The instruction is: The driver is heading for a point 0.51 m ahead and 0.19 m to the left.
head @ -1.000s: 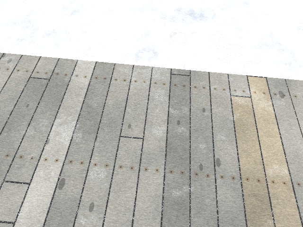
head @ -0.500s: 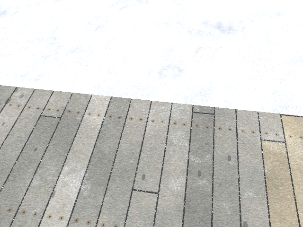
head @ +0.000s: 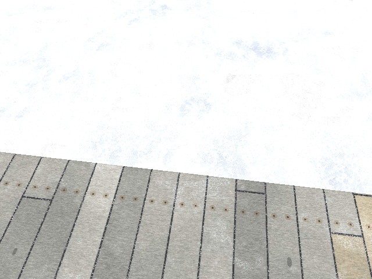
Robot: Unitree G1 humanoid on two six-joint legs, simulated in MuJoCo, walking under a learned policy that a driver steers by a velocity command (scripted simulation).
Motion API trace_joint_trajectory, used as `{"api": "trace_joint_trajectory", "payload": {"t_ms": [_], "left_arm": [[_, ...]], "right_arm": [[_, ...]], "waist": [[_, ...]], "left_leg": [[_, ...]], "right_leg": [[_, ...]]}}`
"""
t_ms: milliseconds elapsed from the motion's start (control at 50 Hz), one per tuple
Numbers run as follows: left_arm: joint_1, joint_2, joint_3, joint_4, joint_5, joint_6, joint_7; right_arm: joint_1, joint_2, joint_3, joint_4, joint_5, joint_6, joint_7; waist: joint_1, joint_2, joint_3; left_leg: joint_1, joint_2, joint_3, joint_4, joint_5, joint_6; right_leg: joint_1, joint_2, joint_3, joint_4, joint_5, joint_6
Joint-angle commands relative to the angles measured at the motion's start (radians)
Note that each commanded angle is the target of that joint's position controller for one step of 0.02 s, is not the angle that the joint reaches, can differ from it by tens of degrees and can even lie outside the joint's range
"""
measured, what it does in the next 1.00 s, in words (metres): walks ahead, turning left: right foot, then left foot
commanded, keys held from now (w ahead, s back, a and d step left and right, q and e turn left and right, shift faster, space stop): w+q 0.72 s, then no key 0.28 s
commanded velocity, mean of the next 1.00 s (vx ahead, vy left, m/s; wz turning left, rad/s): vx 0.44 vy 0.00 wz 0.44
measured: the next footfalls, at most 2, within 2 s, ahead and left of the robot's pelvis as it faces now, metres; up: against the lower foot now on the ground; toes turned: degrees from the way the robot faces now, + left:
right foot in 0.26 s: +0.31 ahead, -0.12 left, +0.00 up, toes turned +6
left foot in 0.76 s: +0.46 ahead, +0.14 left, +0.00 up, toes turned +31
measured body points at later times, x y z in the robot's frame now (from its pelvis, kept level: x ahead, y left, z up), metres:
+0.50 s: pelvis +0.26 -0.04 +0.00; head +0.28 -0.05 +0.45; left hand +0.23 +0.23 -0.13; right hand +0.41 -0.28 -0.14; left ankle +0.25 +0.10 -0.66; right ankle +0.27 -0.12 -0.75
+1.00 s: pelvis +0.42 +0.07 -0.01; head +0.44 +0.10 +0.44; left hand +0.37 +0.34 -0.14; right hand +0.62 -0.10 -0.13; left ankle +0.42 +0.12 -0.75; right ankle +0.51 -0.06 -0.68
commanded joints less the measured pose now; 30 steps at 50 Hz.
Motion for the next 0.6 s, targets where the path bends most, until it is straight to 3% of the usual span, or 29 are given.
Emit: {"api": "trace_joint_trajectory", "payload": {"t_ms": [20,120,160,200,220,240,260,280,300,320,340,380,460,540,600], "left_arm": [[-0.077,0.032,0.000,-0.076,-0.006,-0.003,-0.002],[-0.228,0.039,-0.009,-0.141,-0.018,-0.010,0.004],[-0.249,0.051,-0.008,-0.164,-0.021,-0.019,0.004],[-0.185,0.070,-0.001,-0.161,-0.024,-0.031,0.008],[-0.100,0.086,0.007,-0.140,-0.023,-0.036,0.014],[0.054,0.115,0.020,-0.097,-0.011,-0.050,0.024],[0.218,0.196,0.042,-0.084,0.016,-0.061,0.038],[0.234,0.292,0.064,-0.096,0.021,-0.049,0.035],[0.178,0.204,0.052,-0.108,-0.002,-0.029,0.031],[0.103,0.123,0.031,-0.120,-0.008,-0.029,0.030],[0.059,0.079,0.020,-0.122,-0.006,-0.036,0.028],[0.069,0.054,0.014,-0.107,-0.007,-0.053,0.035],[0.127,0.076,0.021,-0.092,-0.017,-0.074,0.038],[0.185,0.074,0.017,-0.080,-0.014,-0.063,0.048],[0.202,0.112,0.022,-0.083,-0.015,-0.054,0.044]], "right_arm": [[0.021,-0.121,-0.019,-0.040,0.002,-0.011,-0.004],[0.102,-0.136,-0.026,-0.027,-0.007,-0.002,-0.011],[0.101,-0.146,-0.031,-0.033,-0.011,0.005,-0.015],[0.078,-0.156,-0.038,-0.041,-0.013,0.012,-0.020],[0.050,-0.169,-0.043,-0.052,-0.013,0.012,-0.019],[0.032,-0.175,-0.047,-0.059,-0.004,0.010,-0.015],[0.030,-0.125,-0.036,-0.099,0.009,0.005,-0.011],[0.155,-0.009,-0.014,-0.125,0.039,0.012,-0.018],[0.132,-0.117,-0.036,-0.109,0.006,0.026,-0.026],[0.056,-0.126,-0.046,-0.119,-0.006,0.030,-0.021],[0.010,-0.101,-0.044,-0.130,-0.006,0.030,-0.012],[0.007,-0.085,-0.047,-0.137,-0.019,0.055,0.000],[-0.074,-0.064,-0.047,-0.188,-0.017,0.087,0.016],[-0.220,-0.056,-0.035,-0.261,-0.026,0.091,0.027],[-0.305,-0.042,-0.020,-0.305,-0.023,0.087,0.043]], "waist": [[0.010,0.083,0.054],[-0.043,0.104,0.039],[-0.043,0.117,0.035],[-0.003,0.126,0.019],[0.035,0.118,-0.017],[0.104,0.063,-0.099],[0.154,-0.042,-0.248],[0.098,-0.274,-0.378],[0.084,-0.138,-0.310],[0.062,-0.045,-0.145],[0.047,-0.016,-0.069],[0.012,-0.065,-0.027],[0.000,-0.061,-0.017],[0.016,-0.036,0.018],[0.034,-0.050,0.030]], "left_leg": [[-0.052,0.239,-0.213,-0.142,0.240,0.118],[0.057,0.248,-0.248,-0.066,0.348,0.115],[0.098,0.263,-0.276,-0.019,0.410,0.112],[0.087,0.263,-0.289,0.051,0.471,0.082],[0.063,0.244,-0.285,0.136,0.541,0.066],[0.006,0.190,-0.239,0.325,0.537,0.045],[-0.152,0.124,-0.188,0.600,0.282,0.023],[-0.460,-0.021,-0.091,0.886,-0.372,-0.006],[-0.548,0.045,-0.136,1.000,-0.351,0.008],[-0.575,0.086,-0.139,1.017,-0.254,0.006],[-0.553,0.121,-0.136,0.981,-0.178,-0.002],[-0.495,0.154,-0.123,0.943,-0.141,-0.027],[-0.534,0.165,-0.100,0.907,-0.042,-0.059],[-0.589,0.173,-0.071,0.747,0.074,-0.074],[-0.521,0.156,-0.017,0.587,0.128,-0.056]], "right_leg": [[-0.035,0.011,-0.034,-0.154,0.107,0.037],[-0.023,0.052,-0.036,-0.310,0.149,0.042],[-0.004,0.062,-0.024,-0.347,0.112,0.029],[0.117,0.084,-0.018,-0.408,0.036,0.007],[0.241,0.109,-0.026,-0.445,0.010,-0.006],[0.447,0.098,-0.020,-0.510,0.058,-0.035],[0.695,-0.116,0.189,-0.528,-0.048,-0.083],[0.924,-0.378,0.592,-0.611,-0.105,-0.191],[0.823,-0.344,0.654,-0.658,-0.248,-0.201],[0.682,-0.297,0.494,-0.674,-0.237,-0.174],[0.568,-0.247,0.353,-0.703,-0.125,-0.151],[0.455,-0.181,0.179,-0.725,0.047,-0.108],[0.438,-0.166,0.029,-0.763,0.223,-0.120],[0.462,-0.161,-0.075,-0.753,0.266,-0.131],[0.465,-0.164,-0.152,-0.709,0.345,-0.119]]}}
